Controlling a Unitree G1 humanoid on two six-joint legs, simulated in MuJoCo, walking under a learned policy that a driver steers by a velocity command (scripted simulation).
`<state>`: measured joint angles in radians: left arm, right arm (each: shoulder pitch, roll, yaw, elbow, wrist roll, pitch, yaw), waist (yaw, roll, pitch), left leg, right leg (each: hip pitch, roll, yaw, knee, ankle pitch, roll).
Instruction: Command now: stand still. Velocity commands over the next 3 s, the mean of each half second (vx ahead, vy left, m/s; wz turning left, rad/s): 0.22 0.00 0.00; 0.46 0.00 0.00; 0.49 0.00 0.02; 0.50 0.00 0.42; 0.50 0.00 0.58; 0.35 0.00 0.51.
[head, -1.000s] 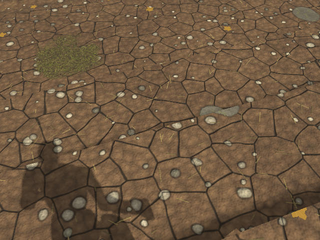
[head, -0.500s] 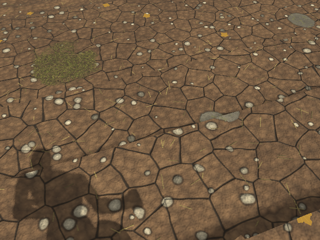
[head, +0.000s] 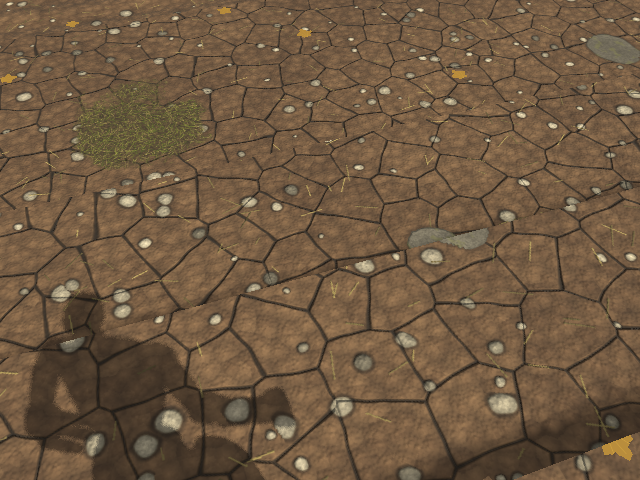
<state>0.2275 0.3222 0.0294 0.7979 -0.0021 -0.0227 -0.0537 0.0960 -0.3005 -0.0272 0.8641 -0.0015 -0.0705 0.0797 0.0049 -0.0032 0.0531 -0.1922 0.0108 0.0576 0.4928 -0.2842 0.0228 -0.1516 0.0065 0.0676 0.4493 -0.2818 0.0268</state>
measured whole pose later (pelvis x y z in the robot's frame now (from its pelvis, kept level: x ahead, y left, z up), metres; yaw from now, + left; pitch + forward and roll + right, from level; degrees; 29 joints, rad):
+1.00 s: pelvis +0.39 -0.01 -0.13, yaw -1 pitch +1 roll -6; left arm 0.73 0.17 -0.02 1.05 0.04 -0.09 0.00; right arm 0.04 -0.21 0.02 0.79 -0.06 -0.04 0.05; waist 0.16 0.08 0.00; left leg -0.49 0.15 -0.04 0.39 0.44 0.05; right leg 0.18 0.07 0.00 0.77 -0.85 0.02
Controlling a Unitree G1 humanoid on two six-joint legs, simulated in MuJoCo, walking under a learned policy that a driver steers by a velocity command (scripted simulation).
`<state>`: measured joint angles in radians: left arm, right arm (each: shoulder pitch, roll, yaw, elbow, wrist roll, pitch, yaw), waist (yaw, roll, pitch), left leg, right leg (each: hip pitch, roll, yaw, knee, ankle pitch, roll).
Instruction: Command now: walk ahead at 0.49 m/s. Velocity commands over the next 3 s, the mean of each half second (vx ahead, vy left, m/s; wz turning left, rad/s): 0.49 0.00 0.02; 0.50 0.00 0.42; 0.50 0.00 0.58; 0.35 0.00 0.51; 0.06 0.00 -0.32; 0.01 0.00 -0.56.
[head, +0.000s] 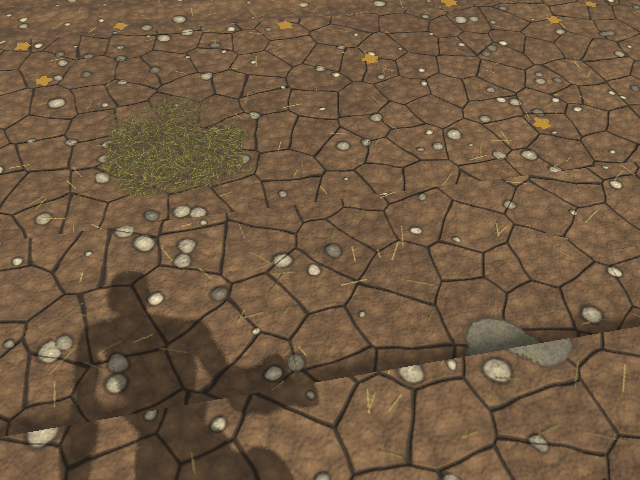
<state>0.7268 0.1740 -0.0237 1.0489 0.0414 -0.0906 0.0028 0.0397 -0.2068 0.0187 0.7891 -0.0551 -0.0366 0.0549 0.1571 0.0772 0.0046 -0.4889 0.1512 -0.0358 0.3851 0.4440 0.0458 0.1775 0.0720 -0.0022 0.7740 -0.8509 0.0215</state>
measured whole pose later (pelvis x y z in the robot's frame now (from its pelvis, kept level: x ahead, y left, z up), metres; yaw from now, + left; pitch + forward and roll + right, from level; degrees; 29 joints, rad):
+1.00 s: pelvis +0.55 +0.04 -0.07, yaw +16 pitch +0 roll -2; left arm 0.48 0.16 0.00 1.01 0.10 -0.11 0.00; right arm 0.19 -0.20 -0.03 0.84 -0.07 -0.09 0.09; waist 0.07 0.03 0.00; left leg -0.52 0.06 0.02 0.86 -0.21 0.06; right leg 0.08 -0.06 -0.31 0.36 -0.41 0.04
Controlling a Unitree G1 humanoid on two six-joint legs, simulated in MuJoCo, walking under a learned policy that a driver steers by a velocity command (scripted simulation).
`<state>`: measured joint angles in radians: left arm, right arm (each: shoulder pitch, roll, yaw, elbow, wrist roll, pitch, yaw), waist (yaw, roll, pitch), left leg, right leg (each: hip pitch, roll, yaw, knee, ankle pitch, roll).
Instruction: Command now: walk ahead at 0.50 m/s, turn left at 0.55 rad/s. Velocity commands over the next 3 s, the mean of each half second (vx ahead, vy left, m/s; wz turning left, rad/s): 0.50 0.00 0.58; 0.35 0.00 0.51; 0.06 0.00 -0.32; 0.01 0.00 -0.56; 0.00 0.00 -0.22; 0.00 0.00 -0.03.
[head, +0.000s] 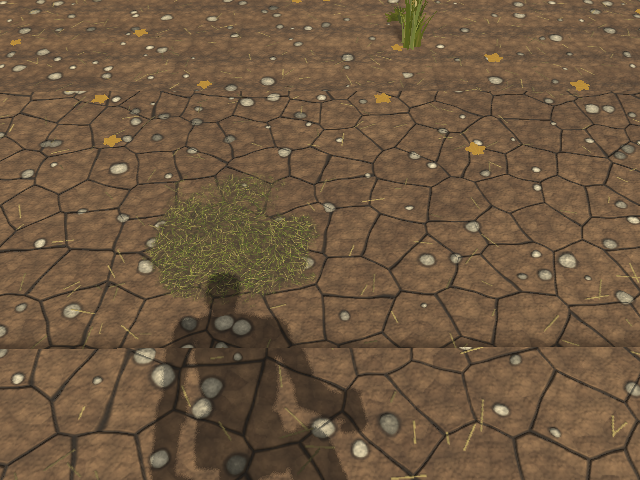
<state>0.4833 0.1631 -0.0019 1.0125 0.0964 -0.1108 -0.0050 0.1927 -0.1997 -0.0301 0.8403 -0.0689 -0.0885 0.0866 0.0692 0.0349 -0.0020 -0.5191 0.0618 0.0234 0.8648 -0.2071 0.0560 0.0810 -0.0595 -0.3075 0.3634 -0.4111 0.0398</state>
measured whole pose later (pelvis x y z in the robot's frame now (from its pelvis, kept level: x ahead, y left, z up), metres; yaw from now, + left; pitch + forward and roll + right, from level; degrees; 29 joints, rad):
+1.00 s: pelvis +0.50 +0.13 -0.18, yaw +33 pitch +1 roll -1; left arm 0.26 0.25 0.05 0.89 0.06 -0.09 -0.06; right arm 0.11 -0.30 -0.06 0.83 -0.02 -0.11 0.02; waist 0.03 0.02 0.00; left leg -0.44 -0.05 0.03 0.48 -0.06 0.09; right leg -0.27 -0.06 -0.07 1.05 -0.62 0.04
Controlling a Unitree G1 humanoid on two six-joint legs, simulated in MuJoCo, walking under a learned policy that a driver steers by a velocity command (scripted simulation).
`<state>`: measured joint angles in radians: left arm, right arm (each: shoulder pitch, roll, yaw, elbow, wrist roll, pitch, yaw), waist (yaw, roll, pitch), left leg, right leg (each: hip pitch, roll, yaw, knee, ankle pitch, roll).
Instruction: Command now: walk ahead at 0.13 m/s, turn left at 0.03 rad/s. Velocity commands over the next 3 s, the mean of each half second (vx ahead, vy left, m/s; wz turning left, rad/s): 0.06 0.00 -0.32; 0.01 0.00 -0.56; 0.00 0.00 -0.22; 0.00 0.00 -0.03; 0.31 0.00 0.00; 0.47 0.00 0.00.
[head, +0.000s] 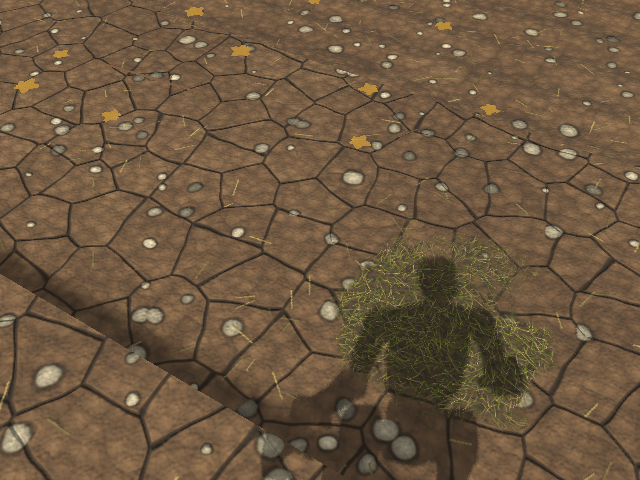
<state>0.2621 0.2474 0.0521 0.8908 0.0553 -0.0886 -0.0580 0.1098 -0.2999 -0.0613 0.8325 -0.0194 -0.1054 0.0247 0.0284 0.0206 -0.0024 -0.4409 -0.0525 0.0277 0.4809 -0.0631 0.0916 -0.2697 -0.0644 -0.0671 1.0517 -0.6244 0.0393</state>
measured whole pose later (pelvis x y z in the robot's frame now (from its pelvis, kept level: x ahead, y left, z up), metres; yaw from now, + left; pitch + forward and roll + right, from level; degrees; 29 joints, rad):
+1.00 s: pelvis +0.10 -0.06 +0.02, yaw -34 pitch +0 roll +0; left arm 0.24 0.32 0.07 0.70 0.03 -0.08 -0.08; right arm 0.17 -0.33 -0.05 0.84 -0.01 -0.08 -0.01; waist 0.01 0.01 0.08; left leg -0.20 0.00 -0.01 0.40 -0.15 0.00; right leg -0.19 0.11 0.28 0.40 -0.20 -0.03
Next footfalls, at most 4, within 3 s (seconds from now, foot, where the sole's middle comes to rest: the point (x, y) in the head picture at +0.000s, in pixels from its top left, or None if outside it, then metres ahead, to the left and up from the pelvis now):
0.40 right None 0.08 -0.19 -0.76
1.00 left None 0.20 0.01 -0.76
1.34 right None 0.07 -0.19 -0.76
2.56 left None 0.36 -0.14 -0.76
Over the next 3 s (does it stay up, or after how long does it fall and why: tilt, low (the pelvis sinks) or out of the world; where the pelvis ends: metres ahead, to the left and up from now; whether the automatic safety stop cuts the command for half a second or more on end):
stays up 0.44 -0.38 -0.16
